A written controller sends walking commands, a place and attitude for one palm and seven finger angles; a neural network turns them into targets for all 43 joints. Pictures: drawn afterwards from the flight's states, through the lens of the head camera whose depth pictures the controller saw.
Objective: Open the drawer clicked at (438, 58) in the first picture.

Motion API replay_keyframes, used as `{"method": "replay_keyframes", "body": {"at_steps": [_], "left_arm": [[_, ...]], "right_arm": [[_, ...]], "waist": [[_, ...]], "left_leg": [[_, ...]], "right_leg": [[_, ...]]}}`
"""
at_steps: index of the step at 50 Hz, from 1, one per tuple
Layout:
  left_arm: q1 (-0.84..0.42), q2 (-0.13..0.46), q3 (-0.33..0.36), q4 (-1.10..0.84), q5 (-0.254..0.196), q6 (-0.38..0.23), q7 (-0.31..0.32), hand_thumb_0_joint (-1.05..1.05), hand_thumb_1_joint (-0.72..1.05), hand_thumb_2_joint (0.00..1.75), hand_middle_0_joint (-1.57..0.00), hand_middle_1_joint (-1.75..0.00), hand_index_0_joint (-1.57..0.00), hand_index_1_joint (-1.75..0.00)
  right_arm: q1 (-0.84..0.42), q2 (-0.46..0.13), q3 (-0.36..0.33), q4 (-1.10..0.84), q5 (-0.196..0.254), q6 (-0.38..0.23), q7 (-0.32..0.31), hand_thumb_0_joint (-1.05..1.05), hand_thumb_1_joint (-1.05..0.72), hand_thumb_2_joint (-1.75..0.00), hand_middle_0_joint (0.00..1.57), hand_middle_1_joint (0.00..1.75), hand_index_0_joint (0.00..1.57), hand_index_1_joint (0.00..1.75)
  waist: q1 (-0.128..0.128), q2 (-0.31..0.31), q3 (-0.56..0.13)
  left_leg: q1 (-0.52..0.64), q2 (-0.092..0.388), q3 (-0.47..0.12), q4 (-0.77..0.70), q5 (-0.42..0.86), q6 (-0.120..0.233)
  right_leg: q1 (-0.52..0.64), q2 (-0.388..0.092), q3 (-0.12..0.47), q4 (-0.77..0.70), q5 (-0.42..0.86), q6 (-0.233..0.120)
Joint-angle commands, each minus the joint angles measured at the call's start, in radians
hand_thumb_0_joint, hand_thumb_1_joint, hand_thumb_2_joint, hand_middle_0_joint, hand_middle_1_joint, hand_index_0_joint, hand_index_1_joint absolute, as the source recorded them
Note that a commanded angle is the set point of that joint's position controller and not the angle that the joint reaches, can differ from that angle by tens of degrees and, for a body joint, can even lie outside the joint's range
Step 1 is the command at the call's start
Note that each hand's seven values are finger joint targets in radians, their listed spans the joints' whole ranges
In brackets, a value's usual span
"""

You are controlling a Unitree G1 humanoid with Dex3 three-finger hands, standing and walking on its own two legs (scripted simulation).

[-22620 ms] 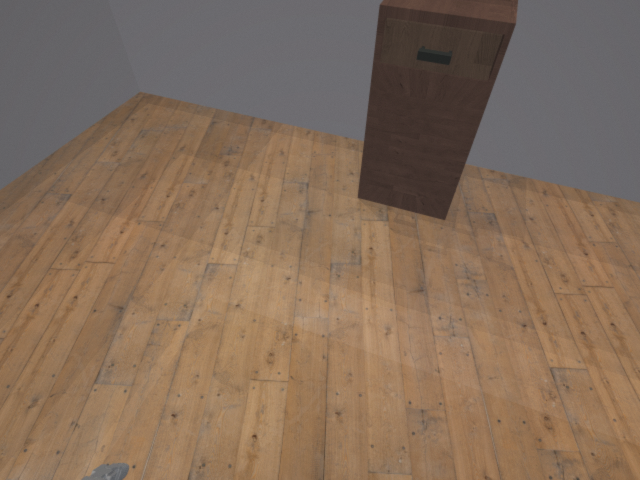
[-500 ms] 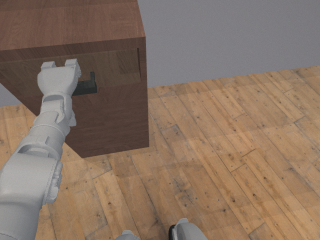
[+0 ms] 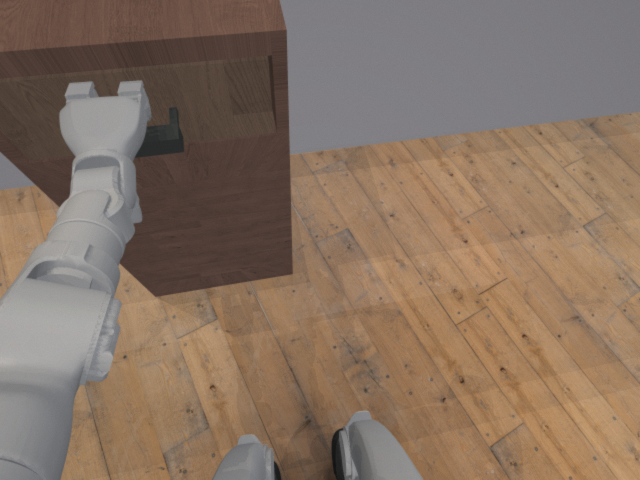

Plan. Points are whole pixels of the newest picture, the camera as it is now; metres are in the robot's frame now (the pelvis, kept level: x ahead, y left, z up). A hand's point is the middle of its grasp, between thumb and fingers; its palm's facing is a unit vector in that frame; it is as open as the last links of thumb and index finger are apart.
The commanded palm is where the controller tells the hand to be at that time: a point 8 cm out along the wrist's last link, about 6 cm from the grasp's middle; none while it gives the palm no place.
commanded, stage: lower the fingers behind the handle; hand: left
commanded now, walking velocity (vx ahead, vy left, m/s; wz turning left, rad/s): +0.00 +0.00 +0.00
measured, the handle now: (140, 129) +0.58 +0.20 +0.02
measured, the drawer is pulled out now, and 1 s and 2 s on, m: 0.00 0.00 0.00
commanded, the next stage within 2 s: lift the fingers back up to retry in 0.30 s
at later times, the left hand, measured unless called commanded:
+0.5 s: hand (121, 155) +0.53 +0.21 +0.03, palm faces -0.04 +0.05 -1.00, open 13.7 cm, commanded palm +0.51 +0.20 +0.07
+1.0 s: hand (112, 131) +0.53 +0.21 +0.07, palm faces -0.04 -0.02 -1.00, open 13.7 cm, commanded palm +0.51 +0.20 +0.13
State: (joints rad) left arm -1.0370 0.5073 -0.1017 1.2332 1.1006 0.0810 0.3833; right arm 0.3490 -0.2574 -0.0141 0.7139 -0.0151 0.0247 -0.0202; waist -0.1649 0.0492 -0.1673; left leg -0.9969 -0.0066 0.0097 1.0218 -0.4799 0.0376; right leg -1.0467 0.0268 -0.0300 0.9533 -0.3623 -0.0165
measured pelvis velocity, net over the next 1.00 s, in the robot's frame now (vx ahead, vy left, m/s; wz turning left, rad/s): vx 0.03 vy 0.00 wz -0.01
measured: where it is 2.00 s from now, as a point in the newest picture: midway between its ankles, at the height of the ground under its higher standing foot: outside the picture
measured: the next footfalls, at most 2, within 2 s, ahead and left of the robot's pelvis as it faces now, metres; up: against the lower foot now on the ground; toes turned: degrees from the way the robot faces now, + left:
none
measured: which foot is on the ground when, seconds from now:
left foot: down 0.00-1.00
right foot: down 0.00-1.00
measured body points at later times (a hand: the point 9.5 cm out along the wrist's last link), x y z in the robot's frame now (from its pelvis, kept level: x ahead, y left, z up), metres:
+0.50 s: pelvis -0.02 +0.00 -0.01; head +0.13 +0.00 +0.42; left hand +0.53 +0.21 +0.08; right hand -0.03 -0.27 -0.13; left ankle -0.01 +0.10 -0.67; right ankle +0.04 -0.11 -0.67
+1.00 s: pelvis +0.03 +0.00 +0.04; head +0.14 +0.00 +0.48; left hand +0.53 +0.21 +0.13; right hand +0.03 -0.27 -0.09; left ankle -0.01 +0.10 -0.67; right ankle +0.04 -0.11 -0.67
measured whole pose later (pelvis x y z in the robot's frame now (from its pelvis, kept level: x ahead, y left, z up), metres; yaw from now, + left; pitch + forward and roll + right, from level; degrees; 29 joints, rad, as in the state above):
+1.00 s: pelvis +0.03 +0.00 +0.04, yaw -1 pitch +21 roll -2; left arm -0.89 0.45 -0.05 1.10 1.06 0.06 0.33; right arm 0.36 -0.26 -0.04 0.73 0.00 0.06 -0.02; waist -0.13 0.06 -0.15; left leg -0.71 0.00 0.02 0.78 -0.43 0.04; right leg -0.77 0.04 -0.01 0.72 -0.31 -0.01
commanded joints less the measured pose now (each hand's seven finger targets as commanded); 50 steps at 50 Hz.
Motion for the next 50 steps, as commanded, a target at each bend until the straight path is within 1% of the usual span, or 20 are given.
{"method": "replay_keyframes", "body": {"at_steps": [1, 2, 6, 11, 12, 15, 16, 20, 22, 23, 24, 26, 29, 30, 35, 36, 41, 44, 46, 50], "left_arm": [[-0.304, 0.180, 0.049, -0.064, -0.013, -0.008, -0.040, 0.00, -0.50, 0.30, -0.30, -1.20, -0.30, -1.20], [-0.313, 0.155, 0.023, -0.061, -0.013, -0.007, -0.043, 0.00, -0.50, 0.30, -0.30, -1.20, -0.30, -1.20], [-0.312, 0.191, 0.051, -0.082, -0.017, -0.015, -0.052, 0.00, -0.50, 0.30, -0.30, -1.20, -0.30, -1.20], [-0.348, 0.173, 0.020, -0.069, -0.016, -0.015, -0.057, 0.00, -0.50, 0.30, -0.30, -1.20, -0.30, -1.20], [-0.352, 0.198, 0.037, -0.069, -0.011, -0.017, -0.055, 0.00, -0.50, 0.30, -0.30, -1.20, -0.30, -1.20], [-0.368, 0.183, 0.021, -0.065, -0.017, -0.017, -0.058, 0.00, -0.50, 0.30, -0.30, -1.20, -0.30, -1.20], [-0.352, 0.200, 0.040, -0.063, -0.020, -0.016, -0.060, 0.00, -0.50, 0.30, -0.30, -1.20, -0.30, -1.20], [-0.379, 0.187, 0.024, -0.069, -0.017, -0.020, -0.063, 0.00, -0.50, 0.30, -0.30, -1.20, -0.30, -1.20], [-0.392, 0.208, 0.040, -0.107, -0.018, -0.021, -0.062, 0.00, -0.50, 0.30, -0.30, -1.20, -0.30, -1.20], [-0.413, 0.208, 0.039, -0.142, -0.021, -0.023, -0.062, 0.00, -0.50, 0.30, -0.30, -1.20, -0.30, -1.20], [-0.435, 0.204, 0.038, -0.168, -0.026, -0.027, -0.063, 0.00, -0.50, 0.30, -0.30, -1.20, -0.30, -1.20], [-0.424, 0.207, 0.045, -0.193, -0.031, -0.029, -0.061, 0.00, -0.50, 0.30, -0.30, -1.20, -0.30, -1.20], [-0.425, 0.265, 0.092, -0.245, -0.031, -0.043, -0.057, 0.00, -0.50, 0.30, -0.30, -1.20, -0.30, -1.20], [-0.428, 0.247, 0.075, -0.265, -0.029, -0.050, -0.054, 0.00, -0.50, 0.30, -0.30, -1.20, -0.30, -1.20], [-0.417, 0.221, 0.083, -0.333, -0.024, -0.084, -0.008, 0.00, -0.50, 0.30, -0.30, -1.20, -0.30, -1.20], [-0.381, 0.265, 0.132, -0.324, -0.023, -0.082, 0.005, 0.00, -0.50, 0.30, -0.30, -1.20, -0.30, -1.20], [-0.368, 0.227, 0.112, -0.300, -0.016, -0.038, 0.046, 0.00, -0.50, 0.30, -0.30, -1.20, -0.30, -1.20], [-0.342, 0.207, 0.104, -0.310, -0.027, -0.015, 0.028, 0.00, -0.50, 0.30, -0.30, -1.20, -0.30, -1.20], [-0.293, 0.200, 0.100, -0.301, -0.034, -0.006, 0.005, 0.00, -0.50, 0.30, -0.30, -1.20, -0.30, -1.20], [-0.295, 0.167, 0.080, -0.387, -0.040, -0.040, -0.028, 0.00, -0.50, 0.30, -0.30, -1.20, -0.30, -1.20]], "right_arm": [[0.189, -0.181, -0.058, -0.036, 0.001, -0.018, -0.023, 0.00, -0.90, -0.90, 0.20, 0.30, 0.20, 0.30], [0.185, -0.177, -0.054, -0.040, 0.000, -0.021, -0.024, 0.00, -0.90, -0.90, 0.20, 0.30, 0.20, 0.30], [0.196, -0.179, -0.056, -0.040, 0.003, -0.026, -0.025, 0.00, -0.90, -0.90, 0.20, 0.30, 0.20, 0.30], [0.197, -0.178, -0.050, -0.040, 0.008, -0.034, -0.029, 0.00, -0.90, -0.90, 0.20, 0.30, 0.20, 0.30], [0.197, -0.181, -0.049, -0.034, 0.005, -0.036, -0.031, 0.00, -0.90, -0.90, 0.20, 0.30, 0.20, 0.30], [0.204, -0.179, -0.049, -0.035, 0.005, -0.041, -0.033, 0.00, -0.90, -0.90, 0.20, 0.30, 0.20, 0.30], [0.205, -0.182, -0.050, -0.035, 0.007, -0.041, -0.032, 0.00, -0.90, -0.90, 0.20, 0.30, 0.20, 0.30], [0.210, -0.179, -0.048, -0.033, 0.005, -0.043, -0.033, 0.00, -0.90, -0.90, 0.20, 0.30, 0.20, 0.30], [0.210, -0.179, -0.051, -0.036, 0.006, -0.042, -0.034, 0.00, -0.90, -0.90, 0.20, 0.30, 0.20, 0.30], [0.210, -0.176, -0.051, -0.042, 0.006, -0.042, -0.034, 0.00, -0.90, -0.90, 0.20, 0.30, 0.20, 0.30], [0.213, -0.174, -0.055, -0.041, 0.006, -0.041, -0.033, 0.00, -0.90, -0.90, 0.20, 0.30, 0.20, 0.30], [0.211, -0.169, -0.054, -0.041, 0.007, -0.041, -0.034, 0.00, -0.90, -0.90, 0.20, 0.30, 0.20, 0.30], [0.212, -0.170, -0.056, -0.039, 0.007, -0.035, -0.037, 0.00, -0.90, -0.90, 0.20, 0.30, 0.20, 0.30], [0.211, -0.164, -0.055, -0.042, 0.007, -0.037, -0.037, 0.00, -0.90, -0.90, 0.20, 0.30, 0.20, 0.30], [0.205, -0.159, -0.069, -0.031, 0.002, -0.031, -0.031, 0.00, -0.90, -0.90, 0.20, 0.30, 0.20, 0.30], [0.202, -0.165, -0.070, -0.024, 0.001, -0.025, -0.028, 0.00, -0.90, -0.90, 0.20, 0.30, 0.20, 0.30], [0.181, -0.165, -0.071, -0.019, 0.000, -0.006, -0.014, 0.00, -0.90, -0.90, 0.20, 0.30, 0.20, 0.30], [0.168, -0.162, -0.077, -0.027, 0.002, 0.007, -0.008, 0.00, -0.90, -0.90, 0.20, 0.30, 0.20, 0.30], [0.163, -0.161, -0.079, -0.029, 0.007, 0.016, -0.010, 0.00, -0.90, -0.90, 0.20, 0.30, 0.20, 0.30], [0.154, -0.153, -0.087, -0.042, 0.010, 0.021, -0.015, 0.00, -0.90, -0.90, 0.20, 0.30, 0.20, 0.30]], "waist": [[-0.054, -0.023, -0.353], [-0.059, -0.009, -0.351], [-0.052, -0.018, -0.385], [-0.067, -0.006, -0.345], [-0.065, -0.007, -0.348], [-0.079, -0.013, -0.358], [-0.067, -0.007, -0.355], [-0.076, 0.010, -0.368], [-0.068, 0.014, -0.403], [-0.061, 0.047, -0.432], [-0.066, 0.030, -0.459], [-0.051, 0.059, -0.466], [-0.035, 0.044, -0.510], [-0.032, 0.071, -0.505], [-0.020, 0.086, -0.497], [-0.001, 0.081, -0.485], [0.009, 0.085, -0.432], [0.018, 0.062, -0.472], [0.025, 0.032, -0.449], [0.032, 0.037, -0.444]], "left_leg": [[0.157, -0.002, -0.026, -0.109, 0.225, 0.012], [0.151, -0.005, -0.024, -0.108, 0.215, 0.014], [0.153, -0.001, -0.027, -0.103, 0.207, 0.014], [0.119, -0.001, -0.028, -0.106, 0.148, 0.016], [0.116, -0.001, -0.029, -0.102, 0.158, 0.016], [0.115, -0.001, -0.030, -0.098, 0.157, 0.019], [0.108, -0.001, -0.027, -0.098, 0.148, 0.018], [0.124, 0.000, -0.033, -0.096, 0.163, 0.017], [0.156, 0.001, -0.033, -0.102, 0.182, 0.017], [0.177, -0.001, -0.031, -0.109, 0.195, 0.015], [0.209, 0.001, -0.037, -0.111, 0.218, 0.016], [0.241, 0.000, -0.035, -0.128, 0.237, 0.015], [0.290, 0.000, -0.035, -0.146, 0.291, 0.014], [0.313, -0.002, -0.034, -0.156, 0.307, 0.013], [0.427, 0.001, -0.037, -0.195, 0.401, 0.006], [0.428, 0.001, -0.035, -0.203, 0.417, 0.003], [0.464, -0.001, -0.026, -0.250, 0.489, -0.006], [0.518, -0.001, -0.016, -0.265, 0.575, -0.007], [0.519, -0.001, -0.008, -0.281, 0.595, -0.004], [0.596, 0.006, -0.014, -0.303, 0.704, -0.003]], "right_leg": [[0.259, 0.019, 0.015, -0.100, 0.159, -0.006], [0.255, 0.019, 0.015, -0.100, 0.150, -0.005], [0.262, 0.020, 0.017, -0.095, 0.141, -0.004], [0.230, 0.020, 0.017, -0.102, 0.087, -0.003], [0.232, 0.017, 0.016, -0.097, 0.095, -0.003], [0.230, 0.017, 0.018, -0.099, 0.096, 0.000], [0.232, 0.018, 0.020, -0.099, 0.089, -0.002], [0.219, 0.017, 0.014, -0.092, 0.094, -0.003], [0.243, 0.019, 0.017, -0.099, 0.109, -0.002], [0.262, 0.019, 0.019, -0.103, 0.118, -0.002], [0.273, 0.021, 0.018, -0.108, 0.135, -0.003], [0.301, 0.022, 0.019, -0.125, 0.152, -0.003], [0.366, 0.024, 0.024, -0.145, 0.204, -0.003], [0.373, 0.025, 0.025, -0.157, 0.215, -0.003], [0.396, 0.030, 0.018, -0.200, 0.264, -0.008], [0.414, 0.031, 0.017, -0.204, 0.280, -0.010], [0.464, 0.031, 0.007, -0.233, 0.335, -0.013], [0.544, 0.031, 0.014, -0.254, 0.419, -0.012], [0.582, 0.029, 0.019, -0.270, 0.459, -0.008], [0.608, 0.028, 0.016, -0.291, 0.509, -0.007]]}}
